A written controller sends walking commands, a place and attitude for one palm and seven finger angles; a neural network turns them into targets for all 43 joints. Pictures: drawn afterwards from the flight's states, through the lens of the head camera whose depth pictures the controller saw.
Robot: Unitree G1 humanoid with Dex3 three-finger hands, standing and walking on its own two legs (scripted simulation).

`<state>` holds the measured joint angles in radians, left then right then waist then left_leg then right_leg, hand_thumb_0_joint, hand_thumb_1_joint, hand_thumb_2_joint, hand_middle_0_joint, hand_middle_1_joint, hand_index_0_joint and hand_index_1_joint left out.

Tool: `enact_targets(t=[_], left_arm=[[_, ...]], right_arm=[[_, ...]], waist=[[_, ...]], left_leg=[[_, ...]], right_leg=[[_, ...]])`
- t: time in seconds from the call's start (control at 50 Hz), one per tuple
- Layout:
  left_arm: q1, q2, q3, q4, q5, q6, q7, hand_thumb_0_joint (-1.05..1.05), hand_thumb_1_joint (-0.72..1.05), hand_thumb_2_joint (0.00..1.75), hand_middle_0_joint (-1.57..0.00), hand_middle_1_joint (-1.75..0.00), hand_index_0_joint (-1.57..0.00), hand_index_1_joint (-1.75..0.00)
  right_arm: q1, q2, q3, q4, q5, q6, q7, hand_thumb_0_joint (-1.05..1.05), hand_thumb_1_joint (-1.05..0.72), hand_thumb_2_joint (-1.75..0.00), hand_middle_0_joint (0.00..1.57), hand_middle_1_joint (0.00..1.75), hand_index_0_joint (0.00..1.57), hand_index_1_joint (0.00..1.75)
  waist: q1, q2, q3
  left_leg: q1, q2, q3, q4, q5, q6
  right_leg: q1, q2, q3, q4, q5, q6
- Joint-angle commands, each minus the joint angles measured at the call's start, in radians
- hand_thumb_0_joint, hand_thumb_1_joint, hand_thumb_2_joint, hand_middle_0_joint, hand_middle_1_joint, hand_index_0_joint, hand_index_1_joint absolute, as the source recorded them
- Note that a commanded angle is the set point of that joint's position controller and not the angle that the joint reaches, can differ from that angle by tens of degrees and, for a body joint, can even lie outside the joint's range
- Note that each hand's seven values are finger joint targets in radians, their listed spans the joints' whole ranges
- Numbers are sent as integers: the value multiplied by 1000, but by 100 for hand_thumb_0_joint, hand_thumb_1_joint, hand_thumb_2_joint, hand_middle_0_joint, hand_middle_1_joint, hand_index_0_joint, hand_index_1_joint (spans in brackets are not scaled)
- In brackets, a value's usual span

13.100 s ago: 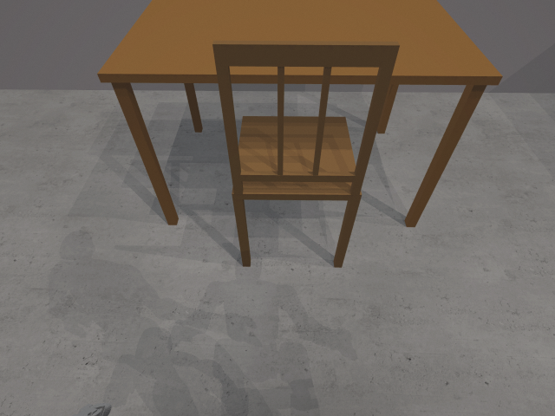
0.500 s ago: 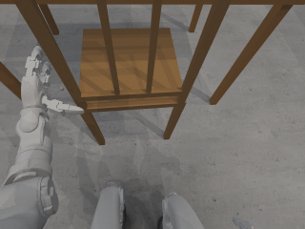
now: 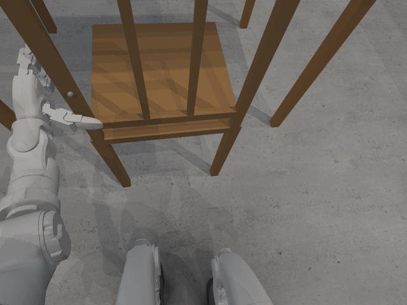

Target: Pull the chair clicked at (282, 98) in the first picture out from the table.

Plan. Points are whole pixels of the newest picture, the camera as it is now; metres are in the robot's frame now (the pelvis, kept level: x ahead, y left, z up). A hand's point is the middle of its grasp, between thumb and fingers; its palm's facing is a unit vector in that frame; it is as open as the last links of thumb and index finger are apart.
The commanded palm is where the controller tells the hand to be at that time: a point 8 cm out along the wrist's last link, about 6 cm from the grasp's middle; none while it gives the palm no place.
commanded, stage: push the fingers through the gap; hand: left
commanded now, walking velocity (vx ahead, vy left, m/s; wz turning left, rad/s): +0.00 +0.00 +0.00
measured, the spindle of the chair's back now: (136, 66) +0.54 +0.11 +0.07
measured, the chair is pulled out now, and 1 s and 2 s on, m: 0.00 0.00 0.02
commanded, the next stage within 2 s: hook a spindle and tug to test in 0.20 s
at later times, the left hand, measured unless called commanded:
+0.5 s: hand (72, 97) +0.49 +0.22 +0.04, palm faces +0.15 -0.99 -0.03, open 16.5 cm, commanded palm +0.47 +0.25 +0.04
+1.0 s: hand (73, 95) +0.49 +0.22 +0.05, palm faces +0.16 -0.99 -0.03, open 9.0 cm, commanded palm +0.46 +0.25 +0.04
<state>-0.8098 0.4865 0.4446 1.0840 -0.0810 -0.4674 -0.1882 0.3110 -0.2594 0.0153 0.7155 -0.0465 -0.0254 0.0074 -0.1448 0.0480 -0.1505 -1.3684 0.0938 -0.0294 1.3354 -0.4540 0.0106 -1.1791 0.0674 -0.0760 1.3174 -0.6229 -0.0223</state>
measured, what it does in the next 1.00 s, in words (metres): stands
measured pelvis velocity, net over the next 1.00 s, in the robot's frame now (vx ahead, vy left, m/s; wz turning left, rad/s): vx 0.00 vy -0.01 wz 0.01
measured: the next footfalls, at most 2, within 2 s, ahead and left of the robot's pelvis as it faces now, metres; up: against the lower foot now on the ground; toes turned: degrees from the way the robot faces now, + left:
none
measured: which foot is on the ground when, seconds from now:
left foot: down 0.00-1.00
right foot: down 0.00-1.00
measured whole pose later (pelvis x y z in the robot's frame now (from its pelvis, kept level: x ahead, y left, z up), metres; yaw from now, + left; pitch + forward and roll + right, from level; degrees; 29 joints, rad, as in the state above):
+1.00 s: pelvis +0.00 -0.01 +0.00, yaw +0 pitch +27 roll -5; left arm -0.78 0.47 0.43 1.07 -0.09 -0.47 -0.16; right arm 0.30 -0.25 0.01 0.72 -0.04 -0.01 0.01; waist -0.14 0.04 -0.16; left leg -1.34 0.09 -0.03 1.33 -0.46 0.00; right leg -1.15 0.07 -0.08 1.31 -0.63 -0.03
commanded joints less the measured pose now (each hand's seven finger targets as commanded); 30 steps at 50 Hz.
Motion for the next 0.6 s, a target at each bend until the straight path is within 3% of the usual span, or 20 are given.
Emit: enact_targets(t=[0.0, 0.06, 0.12, 0.14, 0.22, 0.28, 0.3, 0.32, 0.34, 0.38, 0.42, 0.44, 0.46, 0.48, 0.54, 0.58], left_arm=[[-344, 257, 50, -227, -12, -72, 10, 0, -50, 30, -6, -8, -6, -8], [-345, 266, 53, -221, -4, -84, 15, 0, -50, 30, -6, -8, -6, -8], [-357, 248, 32, -264, 1, -106, 14, 0, -50, 30, -6, -8, -6, -8], [-345, 219, 14, -257, -6, -103, 10, 0, -50, 30, -6, -8, -6, -8], [-317, 209, 10, -189, -14, -83, -1, 0, -50, 30, -6, -8, -6, -8], [-365, 218, 9, -203, -15, -85, -1, 0, -50, 30, -6, -8, -6, -8], [-367, 238, 22, -227, -11, -92, 2, 0, -50, 30, -8, -13, -8, -13], [-395, 211, -8, -251, -10, -99, 1, 0, -50, 30, -10, -19, -10, -19], [-386, 185, -22, -240, -11, -100, 1, 0, -50, 30, -11, -24, -11, -24], [-358, 205, 0, -232, -14, -104, 5, 0, -50, 30, -15, -35, -15, -35], [-367, 187, -19, -202, -10, -95, 6, 0, -50, 30, -18, -46, -18, -46], [-359, 195, -8, -196, -9, -91, 8, 0, -50, 30, -20, -52, -20, -52], [-367, 203, -10, -186, -4, -86, 11, 0, -50, 30, -22, -57, -22, -57], [-394, 197, -13, -206, -4, -91, 14, 0, -50, 30, -24, -63, -24, -63], [-403, 218, 2, -201, -4, -88, 21, 0, -50, 30, -29, -79, -29, -79], [-398, 235, 15, -214, -1, -96, 19, 0, -50, 30, -32, -90, -32, -90]], right_arm=[[148, -192, -66, -52, 6, -15, -11, 0, -90, -90, 20, 30, 20, 30], [144, -184, -64, -48, 8, -13, -12, 0, -90, -90, 20, 30, 20, 30], [145, -183, -67, -44, 4, -15, -9, 0, -90, -90, 20, 30, 20, 30], [143, -181, -67, -44, 5, -15, -8, 0, -90, -90, 20, 30, 20, 30], [139, -182, -64, -41, 10, -9, -10, 0, -90, -90, 20, 30, 20, 30], [135, -184, -62, -44, 11, -10, -12, 0, -90, -90, 20, 30, 20, 30], [134, -186, -64, -48, 10, -10, -14, 0, -90, -90, 20, 30, 20, 30], [132, -182, -65, -46, 8, -12, -14, 0, -90, -90, 20, 30, 20, 30], [134, -178, -66, -43, 8, -14, -12, 0, -90, -90, 20, 30, 20, 30], [138, -184, -66, -44, 6, -14, -10, 0, -90, -90, 20, 30, 20, 30], [130, -184, -65, -41, 7, -10, -10, 0, -90, -90, 20, 30, 20, 30], [127, -183, -65, -46, 8, -9, -10, 0, -90, -90, 20, 30, 20, 30], [126, -184, -63, -46, 9, -7, -11, 0, -90, -90, 20, 30, 20, 30], [130, -185, -63, -44, 7, -10, -11, 0, -90, -90, 20, 30, 20, 30], [126, -184, -62, -49, 7, -9, -13, 0, -90, -90, 20, 30, 20, 30], [130, -184, -60, -52, 6, -12, -11, 0, -90, -90, 20, 30, 20, 30]], waist=[[5, 111, -549], [3, 100, -507], [7, 169, -547], [0, 151, -538], [-8, 99, -477], [-11, 117, -470], [-1, 130, -510], [-11, 158, -531], [-13, 161, -525], [-2, 150, -535], [-19, 116, -490], [-7, 120, -492], [-14, 118, -476], [-16, 139, -496], [-19, 105, -505], [-3, 142, -532]], left_leg=[[646, -40, -66, -122, 283, 20], [600, -42, -51, -117, 261, 22], [683, -40, -61, -123, 308, 14], [686, -41, -61, -125, 307, 15], [622, -44, -55, -123, 276, 20], [621, -45, -57, -124, 247, 23], [644, -44, -60, -122, 266, 20], [677, -43, -64, -121, 291, 18], [692, -43, -62, -119, 301, 17], [690, -45, -66, -115, 319, 17], [652, -43, -65, -117, 281, 18], [632, -47, -59, -115, 260, 18], [623, -46, -60, -116, 254, 19], [649, -47, -64, -114, 266, 21], [610, -47, -54, -106, 247, 24], [633, -48, -57, -103, 274, 21]], right_leg=[[40, 16, 34, -205, 306, 3], [63, 18, 47, -213, 309, 5], [37, 18, 38, -205, 327, -1], [37, 18, 34, -211, 327, 0], [48, 16, 38, -218, 324, 5], [29, 17, 40, -216, 293, 2], [35, 14, 41, -213, 303, 1], [23, 14, 39, -209, 317, 0], [17, 16, 37, -213, 323, -1], [25, 18, 35, -203, 335, -3], [16, 14, 35, -211, 314, 2], [26, 13, 39, -212, 298, 2], [22, 13, 40, -213, 297, 1], [6, 13, 38, -205, 298, 0], [38, 13, 47, -211, 297, 5], [39, 14, 44, -196, 313, -1]])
